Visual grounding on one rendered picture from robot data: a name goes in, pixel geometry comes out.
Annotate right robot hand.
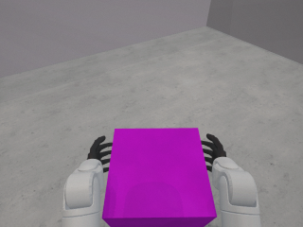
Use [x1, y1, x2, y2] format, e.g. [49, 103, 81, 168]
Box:
[201, 133, 226, 172]

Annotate robot right forearm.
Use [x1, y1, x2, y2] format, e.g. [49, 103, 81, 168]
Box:
[211, 157, 261, 227]

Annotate carton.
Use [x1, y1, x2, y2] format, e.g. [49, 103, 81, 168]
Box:
[102, 128, 217, 227]

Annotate robot left forearm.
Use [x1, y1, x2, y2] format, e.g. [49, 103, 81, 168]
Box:
[62, 159, 105, 227]

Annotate left robot hand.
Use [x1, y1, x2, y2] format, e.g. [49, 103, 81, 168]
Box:
[87, 135, 113, 173]

